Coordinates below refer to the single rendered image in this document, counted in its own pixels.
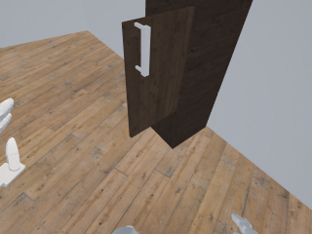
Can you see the right robot hand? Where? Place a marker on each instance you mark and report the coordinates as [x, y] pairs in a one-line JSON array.
[[243, 224]]

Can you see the handle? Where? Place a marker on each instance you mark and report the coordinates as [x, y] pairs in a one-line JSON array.
[[145, 34]]

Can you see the left robot hand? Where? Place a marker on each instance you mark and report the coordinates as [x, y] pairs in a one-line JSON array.
[[9, 171]]

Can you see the cupboard door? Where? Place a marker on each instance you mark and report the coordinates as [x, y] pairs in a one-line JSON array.
[[155, 96]]

